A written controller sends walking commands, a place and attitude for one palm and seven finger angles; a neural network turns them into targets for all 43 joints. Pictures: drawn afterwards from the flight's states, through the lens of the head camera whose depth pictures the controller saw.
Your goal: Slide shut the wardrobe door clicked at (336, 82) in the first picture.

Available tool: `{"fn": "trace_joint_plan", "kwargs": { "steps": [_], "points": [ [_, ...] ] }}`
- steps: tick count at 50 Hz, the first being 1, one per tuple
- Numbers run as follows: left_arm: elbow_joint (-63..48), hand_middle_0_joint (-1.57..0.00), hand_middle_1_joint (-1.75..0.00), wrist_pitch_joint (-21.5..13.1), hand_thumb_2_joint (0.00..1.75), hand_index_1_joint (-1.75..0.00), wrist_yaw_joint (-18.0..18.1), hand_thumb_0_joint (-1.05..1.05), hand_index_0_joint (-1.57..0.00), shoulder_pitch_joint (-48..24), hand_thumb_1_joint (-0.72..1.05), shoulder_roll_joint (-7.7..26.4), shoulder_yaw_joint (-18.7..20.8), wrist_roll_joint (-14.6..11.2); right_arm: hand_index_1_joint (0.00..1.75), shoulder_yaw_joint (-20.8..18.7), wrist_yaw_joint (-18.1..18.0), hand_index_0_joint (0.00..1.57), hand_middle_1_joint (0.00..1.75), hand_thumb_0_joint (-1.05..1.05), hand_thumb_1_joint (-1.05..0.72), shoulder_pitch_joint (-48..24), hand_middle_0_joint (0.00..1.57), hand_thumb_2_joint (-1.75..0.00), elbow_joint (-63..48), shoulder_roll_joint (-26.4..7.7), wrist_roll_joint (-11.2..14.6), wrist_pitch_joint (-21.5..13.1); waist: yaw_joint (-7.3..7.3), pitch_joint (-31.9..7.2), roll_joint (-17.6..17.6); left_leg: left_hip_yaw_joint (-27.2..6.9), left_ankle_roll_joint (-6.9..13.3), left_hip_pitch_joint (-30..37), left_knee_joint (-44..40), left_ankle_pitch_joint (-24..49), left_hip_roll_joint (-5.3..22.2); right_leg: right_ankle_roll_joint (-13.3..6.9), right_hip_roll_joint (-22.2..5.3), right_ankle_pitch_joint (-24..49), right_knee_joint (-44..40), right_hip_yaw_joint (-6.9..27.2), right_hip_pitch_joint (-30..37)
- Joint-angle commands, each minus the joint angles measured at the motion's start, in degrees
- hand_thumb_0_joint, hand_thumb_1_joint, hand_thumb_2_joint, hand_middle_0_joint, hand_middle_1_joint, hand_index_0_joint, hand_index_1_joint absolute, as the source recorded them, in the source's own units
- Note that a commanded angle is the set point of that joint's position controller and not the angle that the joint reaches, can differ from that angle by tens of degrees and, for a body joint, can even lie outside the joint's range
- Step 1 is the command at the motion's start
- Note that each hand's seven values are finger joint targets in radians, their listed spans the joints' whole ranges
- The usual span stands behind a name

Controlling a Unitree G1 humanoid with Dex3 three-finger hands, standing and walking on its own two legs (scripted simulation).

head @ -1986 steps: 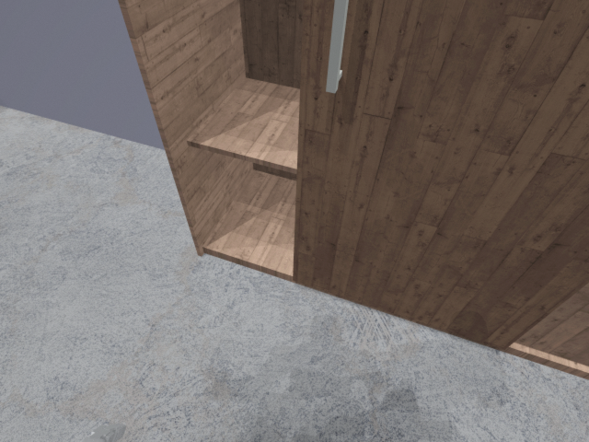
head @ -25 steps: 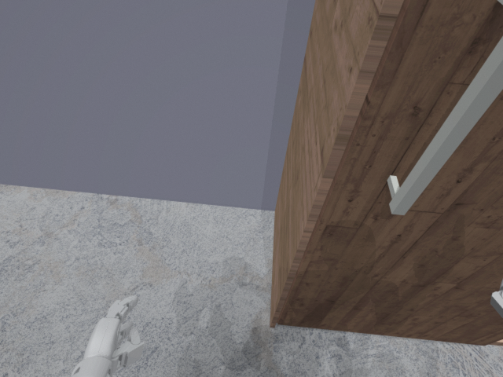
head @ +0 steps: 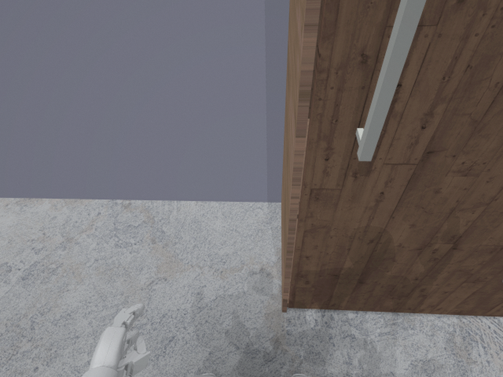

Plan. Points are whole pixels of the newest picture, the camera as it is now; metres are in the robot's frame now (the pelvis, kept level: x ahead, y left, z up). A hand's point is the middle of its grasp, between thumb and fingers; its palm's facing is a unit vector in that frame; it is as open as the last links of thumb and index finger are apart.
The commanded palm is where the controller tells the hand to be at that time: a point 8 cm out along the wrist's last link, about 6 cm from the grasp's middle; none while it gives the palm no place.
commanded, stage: step back with the hand held close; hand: right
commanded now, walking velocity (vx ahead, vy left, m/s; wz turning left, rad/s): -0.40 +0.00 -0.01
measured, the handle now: (385, 67) +0.44 -0.17 +0.27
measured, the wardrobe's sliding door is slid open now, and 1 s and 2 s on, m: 0.00 0.00 0.00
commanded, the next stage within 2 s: stop stepping back and stand still in 0.40 s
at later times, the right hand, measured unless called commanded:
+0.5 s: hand out of the picture +0.11 -0.26 +0.20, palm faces +0.31 +0.84 -0.45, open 7.4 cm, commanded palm +0.06 -0.31 +0.20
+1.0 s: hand out of the picture +0.00 -0.32 +0.20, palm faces +0.48 +0.79 -0.39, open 7.4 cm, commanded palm -0.03 -0.34 +0.20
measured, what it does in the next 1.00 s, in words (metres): walks backwards: left foot, then right foot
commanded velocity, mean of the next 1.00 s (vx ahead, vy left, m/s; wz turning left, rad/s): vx -0.07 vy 0.03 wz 0.00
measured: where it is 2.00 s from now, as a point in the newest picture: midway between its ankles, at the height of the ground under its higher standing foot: outside the picture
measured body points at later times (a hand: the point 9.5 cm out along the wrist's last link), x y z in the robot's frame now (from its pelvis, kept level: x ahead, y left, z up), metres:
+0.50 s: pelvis -0.10 -0.02 +0.01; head -0.09 -0.05 +0.46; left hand +0.08 +0.21 -0.06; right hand +0.08 -0.30 +0.22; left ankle -0.19 +0.11 -0.72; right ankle +0.03 -0.06 -0.70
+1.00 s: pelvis -0.19 -0.05 +0.02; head -0.23 -0.07 +0.47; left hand -0.07 +0.21 -0.06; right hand -0.03 -0.36 +0.22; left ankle -0.19 +0.05 -0.72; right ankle -0.15 -0.15 -0.65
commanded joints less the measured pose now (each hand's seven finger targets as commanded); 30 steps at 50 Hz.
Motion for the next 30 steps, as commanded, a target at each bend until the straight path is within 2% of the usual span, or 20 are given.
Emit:
{"fn": "trace_joint_plan", "kwargs": {
  "steps": [1,2,4,5,9,13,14,17,19,20,21,22,23,24,25,26,27,28,29,30],
  "points": [
    [-9.2,-0.2,-0.3,-4.6,0.9,-0.3,1.3,0.0,-0.2,-5.5,0.9,7.1,3.8,1.2,0.3,-11.1,-1.6,0.2,0.3,0.0,-0.9,-5.8,0.2,-0.9,-18.0,-14.3,-1.8,-5.6,0.84,-6.3,-21.8,-6.0,0.1,13.3,31.9,-11.7,-5.2,-5.5,-21.5,-26.7,-34.6,31.4,-15.5],
    [-8.4,-0.2,-0.3,-4.9,0.9,-0.3,1.0,0.0,-0.2,-5.4,0.9,6.5,4.4,1.3,0.3,-12.6,-1.5,0.2,0.3,0.0,-0.9,-6.9,0.2,-0.9,-17.9,-15.6,-1.6,-6.0,0.59,-6.4,-16.3,-7.6,0.3,12.2,36.7,-12.4,-5.0,-6.1,-21.9,-24.9,-33.8,29.4,-14.8],
    [-8.3,-0.2,-0.3,-5.6,0.9,-0.3,0.5,0.0,-0.2,-5.6,0.9,6.7,5.0,1.1,0.3,-13.6,-1.2,0.2,0.3,0.0,-0.9,-4.1,0.2,-0.9,-15.7,-15.3,-1.0,-6.5,-0.09,-8.2,-9.5,-7.1,0.2,8.4,32.2,-13.3,-4.8,-6.2,-19.0,-12.4,-26.5,23.4,-6.9],
    [-7.3,-0.2,-0.3,-6.1,0.9,-0.3,0.0,0.0,-0.2,-5.1,0.9,6.2,4.8,1.2,0.3,-11.4,-0.9,0.2,0.3,0.0,-0.9,-0.7,0.2,-0.9,-14.0,-12.7,-0.8,-6.4,-0.31,-7.4,-8.7,-5.4,0.1,4.7,28.8,-14.8,-4.8,-5.3,-16.9,-7.9,-25.8,20.5,-1.2],
    [-4.5,-0.2,-0.3,-6.9,0.9,-0.3,-0.7,0.0,-0.2,-3.8,0.9,5.2,4.0,1.0,0.3,-6.4,0.0,0.2,0.3,0.0,-0.9,4.4,0.2,-0.9,-13.1,-8.6,0.9,-5.8,0.13,-10.8,-13.0,-1.8,0.7,0.6,12.2,-18.2,-5.6,-0.2,-13.7,-4.7,-28.9,18.4,15.5],
    [-2.0,-0.2,-0.3,-7.3,0.9,-0.3,-0.6,0.0,-0.2,-2.8,0.9,5.7,4.1,1.6,0.3,-6.1,0.3,0.2,0.3,0.0,-0.9,0.4,0.2,-0.9,-14.7,-11.0,1.5,-5.5,-0.09,-17.2,-15.3,-0.7,2.3,6.3,-2.5,-18.9,-6.7,6.1,-13.1,4.4,-30.5,15.8,23.2],
    [-2.0,-0.2,-0.3,-7.1,0.9,-0.3,-0.6,0.0,-0.2,-2.6,0.9,5.6,4.2,2.0,0.3,-7.1,0.2,0.2,0.3,0.0,-0.9,1.4,0.2,-0.9,-15.2,-12.6,1.7,-5.5,-0.24,-19.0,-16.2,-1.0,2.7,7.6,-6.4,-17.8,-6.4,7.0,-12.9,11.5,-29.3,14.9,25.0],
    [-2.6,-0.2,-0.3,-5.8,0.9,-0.3,-1.1,0.0,-0.2,-3.6,0.9,5.0,3.9,2.1,0.3,-9.3,0.8,0.2,0.3,0.0,-0.9,0.8,0.2,-0.9,-17.7,-15.7,2.8,-5.8,-0.69,-21.7,-14.0,-1.0,3.6,10.1,-13.6,-11.6,-6.3,9.5,-11.7,22.0,-25.3,10.8,28.6],
    [-3.2,-0.2,-0.3,-4.7,0.9,-0.3,-1.1,0.0,-0.2,-4.1,0.9,4.7,3.5,1.9,0.3,-11.8,1.0,0.2,0.3,0.0,-0.9,2.5,0.2,-0.9,-19.4,-18.6,3.6,-6.4,-0.72,-22.6,-10.3,-2.7,5.0,9.7,-20.0,-5.9,-2.7,9.2,-9.2,18.6,-18.2,6.8,28.9],
    [-3.6,-0.2,-0.3,-4.1,0.9,-0.3,-1.1,0.0,-0.2,-4.9,0.9,4.5,3.3,1.3,0.3,-11.8,1.1,0.2,0.3,0.0,-0.9,2.4,0.2,-0.9,-19.3,-18.6,4.1,-6.8,-0.28,-19.9,-5.6,-5.7,6.6,5.0,-23.0,-3.6,2.1,8.1,-7.1,11.1,-11.6,4.9,28.4],
    [-4.0,-0.2,-0.3,-3.4,0.9,-0.3,-1.0,0.0,-0.2,-5.9,0.9,4.5,3.2,1.1,0.3,-13.3,0.8,0.2,0.3,0.0,-0.9,2.3,0.2,-0.9,-18.7,-20.1,4.4,-7.2,0.39,-16.4,0.8,-11.3,9.0,-2.7,-25.2,-2.1,10.0,7.3,-5.3,3.7,-1.7,4.6,26.5],
    [-4.4,-0.2,-0.3,-3.3,0.9,-0.3,-0.6,0.0,-0.2,-7.4,0.9,4.3,2.9,1.0,0.3,-14.2,0.5,0.2,0.3,0.0,-0.9,2.1,0.2,-0.9,-17.9,-20.8,4.7,-7.1,0.03,-13.1,4.6,-14.1,10.9,-9.2,-26.2,-4.1,16.4,7.4,-2.7,-1.6,7.7,4.5,23.7],
    [-4.4,-0.2,-0.3,-3.6,0.9,-0.3,-0.3,0.0,-0.2,-8.0,0.9,4.9,3.8,0.0,0.3,-11.6,0.8,0.2,0.3,0.0,-0.9,0.3,0.2,-0.9,-16.8,-18.3,4.4,-6.6,-0.17,-8.4,10.2,-13.0,12.4,-13.4,-24.4,-7.3,18.2,7.3,-0.7,-7.2,17.6,7.2,18.9],
    [-4.3,-0.2,-0.3,-3.8,0.9,-0.3,-0.4,0.0,-0.2,-8.6,0.9,5.7,4.6,0.0,0.3,-12.4,1.4,0.2,0.3,0.0,-0.9,0.8,0.2,-0.9,-15.0,-18.1,4.0,-5.6,-0.63,-6.9,15.1,-14.3,13.6,-11.2,-22.7,-3.7,18.0,7.1,0.7,-9.0,23.3,7.6,11.9],
    [-4.4,-0.2,-0.3,-3.5,0.9,-0.3,-0.1,0.0,-0.2,-9.1,0.9,4.6,3.7,-0.1,0.3,-12.0,1.4,0.2,0.3,0.0,-0.9,2.1,0.2,-0.9,-11.3,-16.3,3.4,-4.4,0.03,-2.7,12.3,-10.7,12.8,-5.5,-18.8,9.0,17.0,6.4,-1.8,-9.3,21.1,7.6,4.5],
    [-5.0,-0.2,-0.3,-2.8,0.9,-0.3,0.2,0.0,-0.2,-9.5,0.9,3.1,2.1,-0.1,0.3,-10.7,1.4,0.2,0.3,0.0,-0.9,2.7,0.2,-0.9,-7.6,-14.2,2.7,-3.1,0.5,-1.3,8.2,-7.6,10.4,1.7,-14.2,17.0,13.7,5.8,-3.9,-6.4,11.4,6.6,1.4],
    [-5.0,-0.2,-0.3,-2.4,0.9,-0.3,0.7,0.0,-0.2,-8.9,0.9,3.9,1.2,0.1,0.3,-9.5,1.3,0.2,0.3,0.0,-0.9,0.3,0.2,-0.9,-5.2,-13.8,2.2,-2.2,1.44,-0.1,1.8,-4.9,6.9,4.1,-10.4,18.2,9.6,5.4,-3.4,-1.1,-0.2,3.9,2.5],
    [-4.5,-0.2,-0.3,-2.7,0.9,-0.3,1.2,0.0,-0.2,-8.0,0.9,5.1,1.4,-0.4,0.3,-8.6,1.3,0.2,0.3,0.0,-0.9,-2.8,0.2,-0.9,-3.3,-13.1,2.2,-1.8,1.84,-0.2,-3.8,-3.2,4.3,5.2,-5.8,17.1,5.9,5.0,-2.1,8.0,-12.3,2.8,6.8],
    [-4.3,-0.2,-0.3,-3.8,0.9,-0.3,1.6,0.0,-0.2,-8.5,0.9,6.6,2.1,-0.9,0.3,-6.9,1.4,0.2,0.3,0.0,-0.9,-6.9,0.2,-0.9,-4.5,-12.3,1.8,-1.9,1.3,-1.7,-10.9,-1.7,1.9,5.7,-1.0,9.6,2.3,4.1,-4.9,19.5,-18.3,5.7,11.7],
    [-4.3,-0.2,-0.3,-5.0,0.9,-0.3,1.7,0.0,-0.2,-6.4,0.9,7.4,2.7,-0.9,0.3,-7.1,0.7,0.2,0.3,0.0,-0.9,-7.4,0.2,-0.9,-4.5,-12.6,1.4,-2.6,0.26,-5.4,-15.7,-2.5,1.3,5.3,3.3,1.6,-0.7,2.3,-11.5,30.5,-18.5,13.0,15.1]
  ]
}}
